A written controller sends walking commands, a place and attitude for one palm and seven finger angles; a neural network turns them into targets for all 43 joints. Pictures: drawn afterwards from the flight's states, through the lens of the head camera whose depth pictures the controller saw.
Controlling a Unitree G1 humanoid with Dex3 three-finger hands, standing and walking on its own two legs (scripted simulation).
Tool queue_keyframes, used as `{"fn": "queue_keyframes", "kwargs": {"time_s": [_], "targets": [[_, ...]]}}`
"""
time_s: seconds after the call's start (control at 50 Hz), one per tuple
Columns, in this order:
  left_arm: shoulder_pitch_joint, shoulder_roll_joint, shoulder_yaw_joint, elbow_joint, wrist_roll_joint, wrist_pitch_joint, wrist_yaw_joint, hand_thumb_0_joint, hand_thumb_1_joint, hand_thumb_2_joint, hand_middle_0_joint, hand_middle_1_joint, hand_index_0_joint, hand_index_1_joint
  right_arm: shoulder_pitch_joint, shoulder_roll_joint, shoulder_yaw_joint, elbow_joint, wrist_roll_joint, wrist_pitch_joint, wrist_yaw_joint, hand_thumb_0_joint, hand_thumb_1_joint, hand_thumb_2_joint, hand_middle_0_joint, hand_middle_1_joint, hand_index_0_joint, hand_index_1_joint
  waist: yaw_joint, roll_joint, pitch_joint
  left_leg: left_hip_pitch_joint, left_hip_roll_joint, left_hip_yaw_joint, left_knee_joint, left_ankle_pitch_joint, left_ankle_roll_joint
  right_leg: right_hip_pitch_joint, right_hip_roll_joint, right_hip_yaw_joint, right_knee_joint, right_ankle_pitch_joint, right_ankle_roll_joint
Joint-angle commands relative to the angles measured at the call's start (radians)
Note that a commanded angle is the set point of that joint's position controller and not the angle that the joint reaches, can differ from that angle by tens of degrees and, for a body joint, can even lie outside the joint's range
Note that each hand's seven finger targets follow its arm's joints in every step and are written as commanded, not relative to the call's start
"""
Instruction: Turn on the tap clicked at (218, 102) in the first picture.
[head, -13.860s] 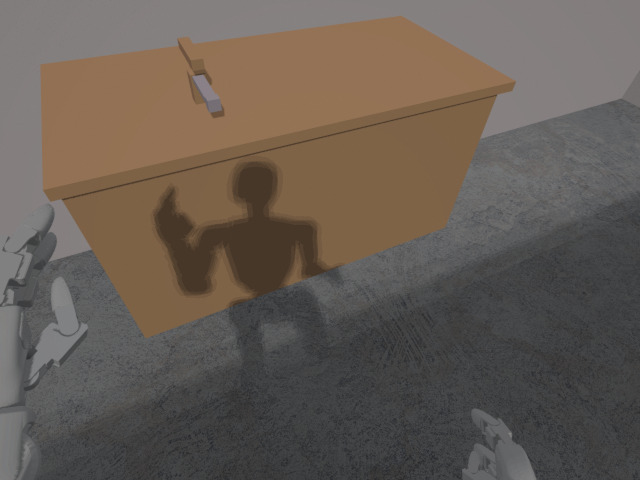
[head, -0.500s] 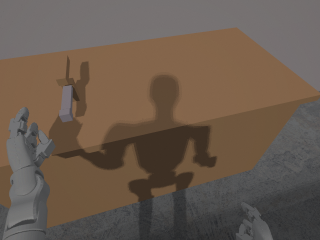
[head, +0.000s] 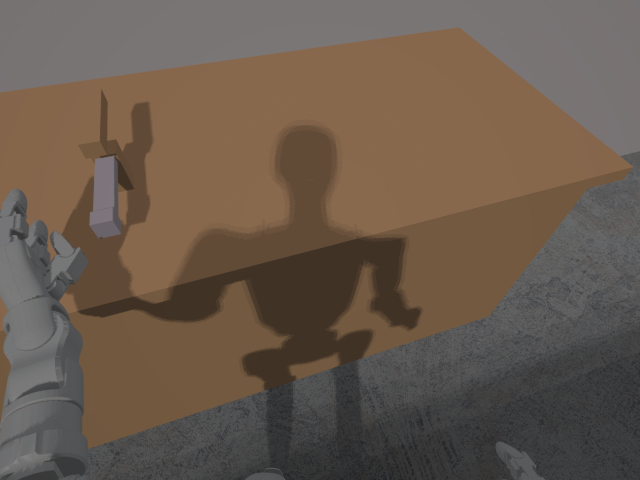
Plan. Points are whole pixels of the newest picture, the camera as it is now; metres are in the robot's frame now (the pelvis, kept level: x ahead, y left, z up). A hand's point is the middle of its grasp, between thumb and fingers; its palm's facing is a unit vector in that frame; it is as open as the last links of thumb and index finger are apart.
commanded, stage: reach beside the lever's end, fingers flat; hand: left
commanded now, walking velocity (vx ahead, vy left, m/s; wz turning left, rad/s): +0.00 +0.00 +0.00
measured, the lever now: (105, 223) +0.41 +0.31 +0.08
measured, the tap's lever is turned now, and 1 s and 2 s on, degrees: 0 0 20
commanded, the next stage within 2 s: push the lever round in 0.64 s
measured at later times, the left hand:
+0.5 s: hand (90, 233) +0.40 +0.34 +0.06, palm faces +0.55 -0.83 -0.07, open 7.8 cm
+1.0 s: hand (87, 246) +0.37 +0.32 +0.07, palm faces +0.56 -0.83 -0.05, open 7.8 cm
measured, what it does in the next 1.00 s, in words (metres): stands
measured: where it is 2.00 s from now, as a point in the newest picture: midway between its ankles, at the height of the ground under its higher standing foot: outside the picture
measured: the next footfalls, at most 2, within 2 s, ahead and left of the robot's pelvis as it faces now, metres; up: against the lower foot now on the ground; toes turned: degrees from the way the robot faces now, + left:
none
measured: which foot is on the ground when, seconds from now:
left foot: down 0.00-1.00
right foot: down 0.00-1.00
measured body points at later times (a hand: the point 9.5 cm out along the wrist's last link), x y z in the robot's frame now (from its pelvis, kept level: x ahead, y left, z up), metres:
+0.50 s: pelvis +0.01 +0.01 -0.01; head +0.08 +0.03 +0.44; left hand +0.37 +0.38 +0.07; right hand +0.06 -0.26 -0.12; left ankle +0.04 +0.10 -0.70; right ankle +0.01 -0.09 -0.70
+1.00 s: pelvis +0.00 +0.01 -0.01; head +0.05 +0.02 +0.44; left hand +0.34 +0.36 +0.08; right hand +0.13 -0.24 -0.11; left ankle +0.04 +0.10 -0.70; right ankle +0.01 -0.09 -0.70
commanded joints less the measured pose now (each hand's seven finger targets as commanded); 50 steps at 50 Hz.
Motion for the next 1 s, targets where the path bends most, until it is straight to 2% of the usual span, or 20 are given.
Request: {"fn": "queue_keyframes", "kwargs": {"time_s": [0.0, 0.02, 0.04, 0.2, 0.24, 0.3, 0.36, 0.42, 0.46, 0.5, 0.54, 0.58, 0.6, 0.62, 0.66, 0.72, 0.76, 0.82, 0.88, 0.98], "targets": [[-0.368, 0.325, 0.077, -0.128, 0.008, -0.102, -0.011, 0.0, 0.9, 0.9, -0.151, -0.152, -0.151, -0.152, 0.009, -0.146, -0.05, -0.111, 0.0, -0.034, -0.013, 0.0, -0.9, -0.9, 0.2, 0.3, 0.2, 0.3, -0.009, 0.045, -0.278, 0.118, 0.01, -0.046, -0.093, 0.124, 0.006, 0.082, -0.023, 0.07, -0.096, 0.194, 0.027], [-0.368, 0.363, 0.107, -0.099, 0.015, -0.108, -0.014, 0.0, 0.9, 0.9, -0.15, -0.15, -0.15, -0.15, 0.019, -0.152, -0.051, -0.107, -0.002, -0.028, -0.013, 0.0, -0.9, -0.9, 0.2, 0.3, 0.2, 0.3, -0.006, 0.041, -0.283, 0.105, 0.011, -0.046, -0.085, 0.137, 0.008, 0.086, -0.022, 0.072, -0.091, 0.206, 0.027], [-0.391, 0.353, 0.091, -0.085, 0.016, -0.112, -0.02, 0.0, 0.9, 0.9, -0.15, -0.15, -0.15, -0.15, 0.021, -0.149, -0.049, -0.109, -0.001, -0.025, -0.01, 0.0, -0.9, -0.9, 0.2, 0.3, 0.2, 0.3, -0.01, 0.073, -0.29, 0.103, 0.01, -0.041, -0.078, 0.133, 0.008, 0.075, -0.026, 0.076, -0.085, 0.205, 0.029], [-0.531, 0.417, 0.108, 0.079, 0.032, -0.163, -0.047, 0.0, 0.9, 0.9, -0.15, -0.15, -0.15, -0.15, 0.083, -0.168, -0.052, -0.097, -0.004, 0.0, 0.003, 0.0, -0.9, -0.9, 0.2, 0.3, 0.2, 0.3, -0.037, 0.071, -0.293, 0.062, 0.02, -0.065, -0.052, 0.084, 0.005, -0.014, -0.017, 0.065, -0.05, 0.149, 0.026], [-0.559, 0.447, 0.123, 0.084, 0.04, -0.18, -0.048, 0.0, 0.9, 0.9, -0.15, -0.15, -0.15, -0.15, 0.1, -0.174, -0.056, -0.096, -0.008, 0.008, 0.007, 0.0, -0.9, -0.9, 0.2, 0.3, 0.2, 0.3, -0.033, 0.084, -0.337, 0.069, 0.02, -0.062, -0.039, 0.111, 0.006, -0.009, -0.017, 0.068, -0.038, 0.168, 0.027], [-0.538, 0.409, 0.093, 0.07, 0.038, -0.188, -0.056, 0.0, 0.9, 0.9, -0.15, -0.15, -0.15, -0.15, 0.118, -0.174, -0.06, -0.102, -0.009, 0.019, 0.017, 0.0, -0.9, -0.9, 0.2, 0.3, 0.2, 0.3, -0.032, 0.12, -0.38, 0.135, 0.026, -0.069, -0.034, 0.184, -0.005, -0.022, -0.008, 0.054, -0.024, 0.205, 0.023], [-0.43, 0.411, 0.126, 0.008, 0.026, -0.187, -0.052, 0.0, 0.9, 0.9, -0.15, -0.15, -0.15, -0.15, 0.131, -0.176, -0.07, -0.115, -0.008, 0.033, 0.028, 0.0, -0.9, -0.9, 0.2, 0.3, 0.2, 0.3, -0.003, 0.127, -0.439, 0.194, 0.03, -0.068, -0.028, 0.321, -0.013, 0.014, 0.001, 0.048, -0.019, 0.273, 0.021], [-0.387, 0.403, 0.133, 0.013, 0.022, -0.159, -0.046, 0.0, 0.9, 0.9, -0.15, -0.15, -0.15, -0.15, 0.121, -0.176, -0.067, -0.12, 0.0, 0.048, 0.028, 0.0, -0.9, -0.9, 0.2, 0.3, 0.2, 0.3, -0.011, 0.094, -0.349, 0.141, 0.032, -0.067, -0.041, 0.286, -0.008, 0.006, 0.005, 0.044, -0.032, 0.247, 0.021], [-0.377, 0.41, 0.15, -0.022, 0.017, -0.156, -0.035, 0.0, 0.9, 0.9, -0.15, -0.15, -0.15, -0.15, 0.115, -0.173, -0.07, -0.127, 0.0, 0.049, 0.027, 0.0, -0.9, -0.9, 0.2, 0.3, 0.2, 0.3, -0.001, 0.089, -0.351, 0.137, 0.031, -0.067, -0.054, 0.258, -0.009, 0.02, 0.006, 0.044, -0.036, 0.232, 0.022], [-0.389, 0.394, 0.131, -0.087, 0.022, -0.164, -0.025, 0.0, 0.9, 0.9, -0.15, -0.15, -0.15, -0.15, 0.105, -0.171, -0.068, -0.133, -0.002, 0.048, 0.027, 0.0, -0.9, -0.9, 0.2, 0.3, 0.2, 0.3, -0.003, 0.148, -0.361, 0.18, 0.033, -0.071, -0.062, 0.279, -0.019, 0.006, 0.007, 0.04, -0.035, 0.223, 0.017], [-0.37, 0.412, 0.153, -0.108, 0.028, -0.168, -0.011, 0.0, 0.9, 0.9, -0.15, -0.15, -0.15, -0.15, 0.105, -0.17, -0.07, -0.126, -0.005, 0.05, 0.027, 0.0, -0.9, -0.9, 0.2, 0.3, 0.2, 0.3, -0.003, 0.136, -0.361, 0.194, 0.037, -0.075, -0.057, 0.307, -0.021, 0.003, 0.01, 0.039, -0.033, 0.229, 0.017], [-0.352, 0.346, 0.104, -0.092, 0.024, -0.161, -0.017, 0.0, 0.9, 0.9, -0.15, -0.15, -0.15, -0.15, 0.095, -0.165, -0.068, -0.124, -0.003, 0.047, 0.026, 0.0, -0.9, -0.9, 0.2, 0.3, 0.2, 0.3, -0.019, 0.111, -0.313, 0.182, 0.039, -0.076, -0.064, 0.273, -0.022, -0.015, 0.011, 0.034, -0.04, 0.207, 0.018], [-0.362, 0.358, 0.112, -0.088, 0.023, -0.16, -0.02, 0.0, 0.9, 0.9, -0.15, -0.15, -0.15, -0.15, 0.091, -0.168, -0.068, -0.121, -0.001, 0.046, 0.023, 0.0, -0.9, -0.9, 0.2, 0.3, 0.2, 0.3, -0.02, 0.108, -0.303, 0.168, 0.038, -0.076, -0.067, 0.24, -0.019, -0.019, 0.01, 0.036, -0.042, 0.193, 0.017], [-0.386, 0.352, 0.097, -0.101, 0.025, -0.161, -0.024, 0.0, 0.9, 0.9, -0.15, -0.15, -0.15, -0.15, 0.09, -0.169, -0.067, -0.12, -0.001, 0.045, 0.018, 0.0, -0.9, -0.9, 0.2, 0.3, 0.2, 0.3, -0.027, 0.102, -0.305, 0.178, 0.039, -0.079, -0.069, 0.245, -0.019, -0.018, 0.009, 0.037, -0.044, 0.195, 0.016], [-0.356, 0.341, 0.093, -0.127, 0.018, -0.157, -0.027, 0.0, 0.9, 0.9, -0.15, -0.15, -0.15, -0.15, 0.084, -0.165, -0.069, -0.126, 0.0, 0.04, 0.017, 0.0, -0.9, -0.9, 0.2, 0.3, 0.2, 0.3, -0.009, 0.142, -0.341, 0.214, 0.037, -0.081, -0.076, 0.258, -0.026, -0.006, 0.007, 0.037, -0.047, 0.196, 0.014], [-0.363, 0.311, 0.067, -0.113, 0.016, -0.143, -0.033, 0.0, 0.9, 0.9, -0.15, -0.15, -0.15, -0.15, 0.08, -0.165, -0.068, -0.12, 0.003, 0.036, 0.013, 0.0, -0.9, -0.9, 0.2, 0.3, 0.2, 0.3, -0.026, 0.092, -0.307, 0.21, 0.041, -0.091, -0.076, 0.268, -0.027, -0.02, 0.007, 0.032, -0.053, 0.198, 0.015], [-0.371, 0.269, 0.032, -0.128, 0.011, -0.138, -0.033, 0.0, 0.9, 0.9, -0.15, -0.15, -0.15, -0.15, 0.067, -0.157, -0.065, -0.121, 0.004, 0.03, 0.014, 0.0, -0.9, -0.9, 0.2, 0.3, 0.2, 0.3, -0.023, 0.118, -0.31, 0.224, 0.038, -0.091, -0.081, 0.254, -0.032, -0.027, 0.004, 0.032, -0.055, 0.189, 0.015], [-0.371, 0.297, 0.057, -0.108, 0.016, -0.132, -0.018, 0.0, 0.9, 0.9, -0.15, -0.15, -0.15, -0.15, 0.059, -0.161, -0.063, -0.124, 0.002, 0.028, 0.011, 0.0, -0.9, -0.9, 0.2, 0.3, 0.2, 0.3, -0.016, 0.072, -0.293, 0.182, 0.032, -0.089, -0.083, 0.208, -0.024, -0.006, 0.001, 0.034, -0.059, 0.181, 0.013], [-0.381, 0.259, 0.024, -0.114, 0.021, -0.134, -0.008, 0.0, 0.9, 0.9, -0.15, -0.15, -0.15, -0.15, 0.043, -0.151, -0.059, -0.128, 0.002, 0.023, 0.014, 0.0, -0.9, -0.9, 0.2, 0.3, 0.2, 0.3, -0.019, 0.08, -0.295, 0.181, 0.028, -0.081, -0.081, 0.184, -0.022, -0.005, -0.003, 0.037, -0.062, 0.177, 0.016], [-0.439, 0.265, 0.016, -0.129, 0.038, -0.149, 0.014, 0.0, 0.9, 0.9, -0.15, -0.15, -0.15, -0.15, 0.032, -0.149, -0.056, -0.127, -0.001, 0.02, 0.013, 0.0, -0.9, -0.9, 0.2, 0.3, 0.2, 0.3, -0.022, 0.081, -0.306, 0.179, 0.026, -0.084, -0.081, 0.151, -0.02, -0.005, -0.006, 0.04, -0.06, 0.165, 0.014]]}}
